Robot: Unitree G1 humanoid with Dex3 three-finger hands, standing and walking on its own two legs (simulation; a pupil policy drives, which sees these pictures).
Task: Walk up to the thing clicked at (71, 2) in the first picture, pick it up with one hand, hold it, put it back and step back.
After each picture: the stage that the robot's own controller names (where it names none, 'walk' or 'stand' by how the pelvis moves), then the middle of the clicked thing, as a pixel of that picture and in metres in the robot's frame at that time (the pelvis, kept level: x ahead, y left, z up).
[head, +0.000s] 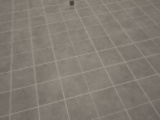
stand; (71, 0) +2.23 +0.28 -0.65
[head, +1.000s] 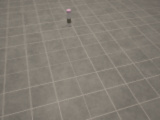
walk; (68, 17) +2.08 +0.24 -0.65
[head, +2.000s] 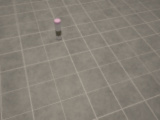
walk; (58, 29) +1.42 +0.27 -0.65
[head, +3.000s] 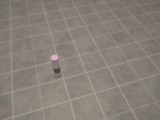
walk; (56, 66) +0.90 +0.29 -0.64
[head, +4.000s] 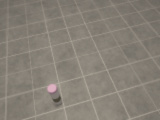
walk; (55, 94) +0.56 +0.28 -0.64
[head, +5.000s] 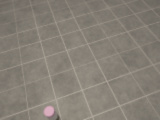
stand; (52, 116) +0.37 +0.29 -0.63
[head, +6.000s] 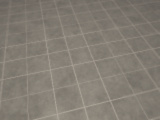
stand; out of the picture +0.34 +0.25 -0.65
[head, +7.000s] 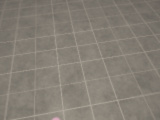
stand; out of the picture +0.34 +0.23 -0.65
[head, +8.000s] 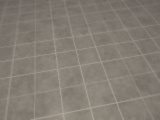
stand; out of the picture +0.35 +0.22 -0.66
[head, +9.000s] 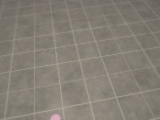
stand; out of the picture +0.36 +0.23 -0.65
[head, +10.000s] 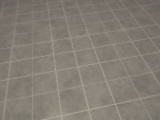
stand; out of the picture +0.33 +0.24 -0.66
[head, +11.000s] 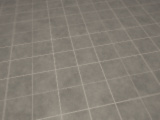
stand; out of the picture +0.33 +0.23 -0.66
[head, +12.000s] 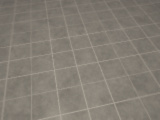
stand; out of the picture +0.33 +0.23 -0.66
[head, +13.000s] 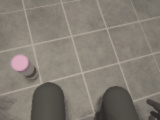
go down; (26, 68) +0.39 +0.28 -0.34
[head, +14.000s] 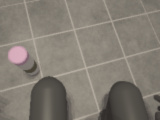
go down; (26, 62) +0.40 +0.30 -0.27
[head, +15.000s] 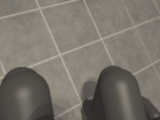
close in; out of the picture +0.37 +0.33 -0.17
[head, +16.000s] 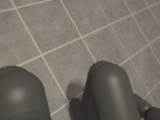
close; out of the picture +0.36 +0.34 -0.15
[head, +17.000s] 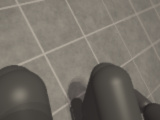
lift; out of the picture +0.34 +0.34 -0.15
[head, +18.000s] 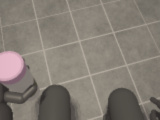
lift; (21, 81) +0.30 +0.23 -0.02
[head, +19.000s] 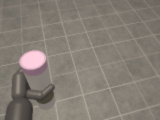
hold; (41, 84) +0.32 +0.17 +0.02
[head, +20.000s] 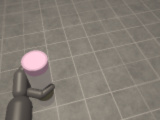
hold; (41, 82) +0.33 +0.17 +0.03
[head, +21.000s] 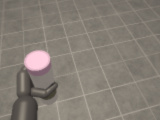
crouch; (44, 81) +0.33 +0.16 +0.02
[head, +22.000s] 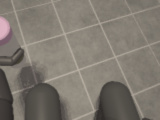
crouch; (8, 48) +0.43 +0.26 -0.06
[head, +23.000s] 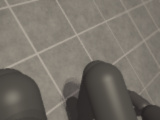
lower; out of the picture +0.38 +0.34 -0.16
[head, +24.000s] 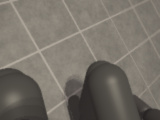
lower; out of the picture +0.38 +0.35 -0.15
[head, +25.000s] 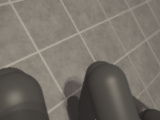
lower; out of the picture +0.37 +0.34 -0.15
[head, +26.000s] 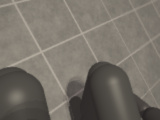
lower; out of the picture +0.36 +0.34 -0.15
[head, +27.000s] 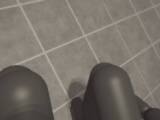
loosen; out of the picture +0.34 +0.32 -0.16
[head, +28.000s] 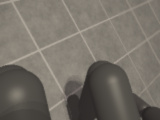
withdraw; out of the picture +0.35 +0.32 -0.16
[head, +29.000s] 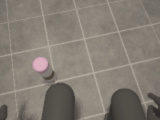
walk; (45, 70) +0.41 +0.26 -0.35
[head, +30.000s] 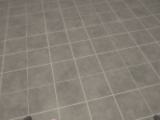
stand; out of the picture +0.33 +0.22 -0.59
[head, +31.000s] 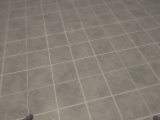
stand; out of the picture +0.34 +0.23 -0.60
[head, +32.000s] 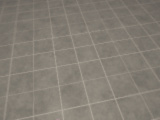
stand; out of the picture +0.35 +0.21 -0.64
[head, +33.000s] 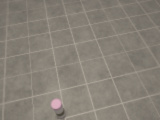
walk; (58, 109) +0.41 +0.22 -0.63
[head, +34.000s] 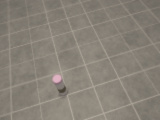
walk; (60, 85) +0.59 +0.27 -0.62
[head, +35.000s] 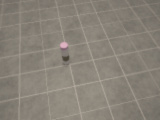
walk; (65, 53) +0.93 +0.23 -0.63
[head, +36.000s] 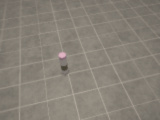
stand; (63, 63) +0.96 +0.25 -0.65
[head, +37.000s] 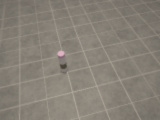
stand; (62, 61) +0.97 +0.26 -0.66
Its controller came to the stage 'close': yes
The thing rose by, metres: 0.68
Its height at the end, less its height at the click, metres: +0.00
